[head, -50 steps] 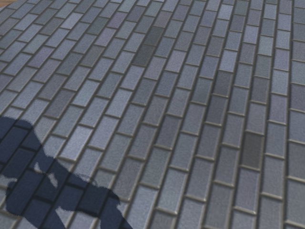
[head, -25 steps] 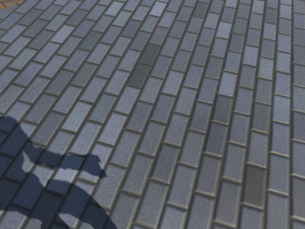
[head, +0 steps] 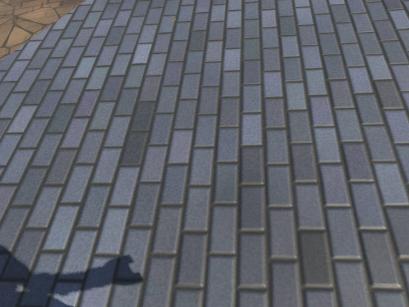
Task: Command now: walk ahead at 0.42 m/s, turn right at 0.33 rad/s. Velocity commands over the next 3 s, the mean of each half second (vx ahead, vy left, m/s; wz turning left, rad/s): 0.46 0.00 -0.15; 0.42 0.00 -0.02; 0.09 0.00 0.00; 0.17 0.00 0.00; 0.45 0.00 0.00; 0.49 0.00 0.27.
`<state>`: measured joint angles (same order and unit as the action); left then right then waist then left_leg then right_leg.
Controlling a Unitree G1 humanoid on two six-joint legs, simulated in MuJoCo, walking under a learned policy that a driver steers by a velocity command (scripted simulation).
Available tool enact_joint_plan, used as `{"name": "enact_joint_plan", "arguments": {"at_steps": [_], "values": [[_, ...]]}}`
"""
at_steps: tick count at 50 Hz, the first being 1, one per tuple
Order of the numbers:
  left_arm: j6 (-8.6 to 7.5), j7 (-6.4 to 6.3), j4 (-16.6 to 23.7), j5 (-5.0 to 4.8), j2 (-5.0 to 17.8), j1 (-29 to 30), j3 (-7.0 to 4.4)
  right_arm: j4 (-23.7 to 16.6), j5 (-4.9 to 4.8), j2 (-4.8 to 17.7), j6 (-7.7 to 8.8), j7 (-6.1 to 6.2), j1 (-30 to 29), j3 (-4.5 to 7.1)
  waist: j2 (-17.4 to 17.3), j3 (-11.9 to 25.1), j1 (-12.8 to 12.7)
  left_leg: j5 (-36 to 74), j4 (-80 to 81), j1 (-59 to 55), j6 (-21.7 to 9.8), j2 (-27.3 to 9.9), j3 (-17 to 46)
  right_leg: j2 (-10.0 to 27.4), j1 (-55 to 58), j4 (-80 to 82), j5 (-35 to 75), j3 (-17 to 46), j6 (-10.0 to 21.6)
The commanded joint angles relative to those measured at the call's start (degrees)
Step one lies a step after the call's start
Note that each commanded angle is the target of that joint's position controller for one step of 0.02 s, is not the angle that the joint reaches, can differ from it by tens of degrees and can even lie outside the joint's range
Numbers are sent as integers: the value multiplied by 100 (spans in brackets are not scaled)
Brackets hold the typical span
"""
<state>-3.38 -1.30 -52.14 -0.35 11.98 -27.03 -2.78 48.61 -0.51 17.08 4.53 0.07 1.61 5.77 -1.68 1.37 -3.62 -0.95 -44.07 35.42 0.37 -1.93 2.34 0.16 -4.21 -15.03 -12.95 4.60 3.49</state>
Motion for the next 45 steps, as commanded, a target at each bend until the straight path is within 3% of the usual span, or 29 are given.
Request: {"name": "enact_joint_plan", "arguments": {"at_steps": [1, 6, 9, 11, 12, 13, 14, 15, 16, 17, 18, 19, 20, 21, 23, 25, 27, 30, 34, 37, 38, 39, 40, 41, 42, 43, 44, 45], "values": [[-90, -58, 175, 11, 899, -222, -191, -447, -35, 132, 106, -74, -856, -22, 980, -406, -77, 475, 581, 765, 69, -5, -47, 1084, 568, 728, 340, 983, 563], [-49, -55, 12, -20, 966, -529, -228, -697, -83, 91, 190, -214, -1505, -147, 940, -809, -377, 332, 1244, 826, 39, -25, -214, 1256, 826, 570, 834, 924, 687], [1, -55, -53, -48, 1018, -594, -259, -807, -106, 112, 261, -311, -1640, -203, 954, -934, -384, 2, 1489, 661, -108, 35, -361, 1397, 988, 365, 1428, 911, 701], [31, -55, -31, -61, 1091, -416, -286, -764, -108, 252, 286, -340, -1315, -169, 1068, -803, -131, -181, 1642, -22, -288, 153, -451, 1447, 933, 136, 2381, 833, 596], [40, -51, 9, -49, 1159, -278, -304, -684, -92, 398, 289, -324, -948, -107, 1167, -543, 96, -285, 1642, -671, -407, 331, -583, 1387, 892, -236, 3599, 723, 526], [54, -49, 44, -44, 1152, -154, -299, -476, -70, 583, 279, -278, -214, -6, 1149, -55, 479, -192, 1716, -1690, -576, 503, -712, 1178, 780, -991, 4742, 504, 408], [47, -31, 123, -5, 1116, 20, -271, -201, -48, 823, 259, -220, 886, 99, 1044, 649, 990, 0, 1550, -3340, -847, 190, -383, 952, 22, -2148, 4719, 342, 232], [-14, 6, 243, 95, 719, -254, -158, -22, 62, 1254, 230, -159, 1941, 208, -28, 1700, 1134, -466, 1415, -5669, -1473, -1224, 1540, 309, -1870, -4216, 2572, 123, -60], [-136, 32, 156, -22, 232, -697, -16, 171, 33, 1161, 206, -227, 2233, 146, -1484, 2383, 939, -1593, 2374, -6462, -1969, -2168, 3879, -464, -3132, -5678, -1945, 465, -226], [-228, 41, 240, -197, 870, -109, -171, 186, -55, 699, 205, -219, 1897, 18, -1022, 1487, 1002, -2063, 2699, -5800, -1675, -1879, 3598, -104, -3694, -6196, -1817, 676, -127], [-283, 48, 402, -250, 1060, 444, -213, 99, -68, 523, 187, -188, 1355, -43, -619, 624, 866, -1631, 2825, -4816, -1472, -1698, 2690, 210, -3849, -6080, -1260, 358, -58], [-310, 25, 431, -172, 1019, 709, -219, 35, -5, 432, 184, -190, 986, -82, -109, 233, 682, -964, 2985, -3922, -1389, -1493, 2114, 465, -3568, -5805, -784, 183, -49], [-286, 15, 427, -99, 948, 763, -261, 10, 67, 304, 196, -205, 802, -124, -54, 20, 499, -468, 3138, -3338, -1351, -1273, 1664, 626, -3298, -5554, -539, 123, -55], [-233, 25, 416, -84, 808, 631, -261, 41, 115, 241, 206, -209, 757, -152, -207, 31, 337, -300, 3296, -3011, -1350, -1141, 1392, 740, -3004, -5397, -397, 122, -57], [-142, 28, 428, -86, 574, 585, -236, 141, 63, 236, 228, -197, 830, -163, -317, -98, 223, -72, 3554, -2656, -1426, -1050, 1031, 834, -2930, -5036, -331, 12, -126], [-107, 19, 607, -24, 579, 994, -232, 229, 40, 407, 237, -139, 961, -137, -236, -321, 239, 279, 3728, -2508, -1481, -1050, 780, 899, -3257, -4526, 53, -90, -264], [-125, 45, 775, 18, 565, 1492, -205, 290, 24, 512, 202, -73, 1129, -121, -142, -419, 349, 571, 3775, -2558, -1411, -939, 507, 887, -3438, -3722, 757, -180, -345], [-184, 136, 967, 0, 422, 2242, -109, 373, -23, 604, 164, -30, 1428, -123, -103, -509, 588, 608, 3796, -2486, -1198, -680, 73, 621, -2999, -2378, 1756, -444, -321], [-208, 261, 1237, -72, 520, 2927, -75, 590, -94, 709, 82, -13, 1963, -107, -98, -619, 790, 497, 3566, -3296, -1161, -1022, 186, 455, -3102, -1658, 1807, -427, -228], [-234, 343, 1335, -72, 744, 2909, -129, 642, -89, 824, -33, 20, 1989, -64, -196, -475, 595, 1318, 3049, -3945, -1013, -1285, 244, 323, -2892, -1424, 1136, -445, -14], [-241, 345, 1266, -67, 886, 2577, -192, 619, -79, 880, -66, 28, 1896, -50, -293, -239, 373, 2208, 2611, -4017, -938, -1239, 172, 160, -2358, -1375, 937, -579, 88], [-238, 323, 1031, -58, 1096, 1780, -313, 591, -62, 828, -108, 32, 1794, -76, -271, 243, -55, 2945, 1674, -3853, -806, -1001, -35, -12, -1274, -1262, 994, -740, 259], [-236, 273, 793, 35, 1447, 779, -432, 479, 20, 660, -122, 48, 1795, -159, -42, 1009, -426, 2310, 199, -2972, -578, -665, -233, 509, 403, -1521, 1655, -230, 551], [-217, 252, 691, 183, 2042, 253, -550, 405, 61, -41, -25, 8, 2536, -382, 1337, 1969, -196, -527, -2240, -640, -99, 349, -462, 2098, 2719, -1348, 1967, 2312, 1554], [-187, 273, 674, 117, 1563, 184, -414, 601, 13, 188, 96, -32, 2589, -346, 1476, 2493, -253, -3390, -3101, -93, -58, 603, 419, 2444, 2875, -734, 2692, 3478, 1818], [-179, 271, 751, 77, 1276, 714, -297, 472, -141, 677, 146, -48, 2122, -207, 1120, 1609, -172, -3286, -3428, 231, -107, 270, 516, 2225, 2088, -779, 3278, 2456, 1522], [-176, 262, 840, 65, 1075, 1215, -226, 383, -162, 647, 145, -24, 1733, -214, 708, 979, 4, -2918, -3181, 217, -97, -35, 305, 1951, 1196, -749, 3918, 1548, 1314], [-180, 280, 839, 56, 905, 1558, -174, 363, -85, 558, 94, 16, 1530, -199, 386, 538, 179, -2642, -2736, 75, -54, -229, 160, 1667, 426, -564, 4092, 1012, 1141]]}}
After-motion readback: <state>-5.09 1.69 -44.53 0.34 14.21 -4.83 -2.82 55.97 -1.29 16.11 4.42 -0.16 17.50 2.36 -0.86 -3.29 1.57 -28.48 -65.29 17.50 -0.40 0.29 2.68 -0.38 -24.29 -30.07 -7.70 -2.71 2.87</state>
